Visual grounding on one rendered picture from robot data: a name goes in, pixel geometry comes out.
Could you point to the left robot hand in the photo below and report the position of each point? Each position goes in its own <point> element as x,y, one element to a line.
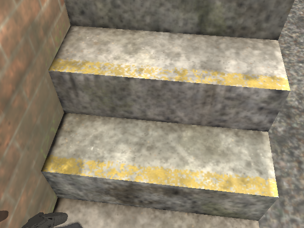
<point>49,220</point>

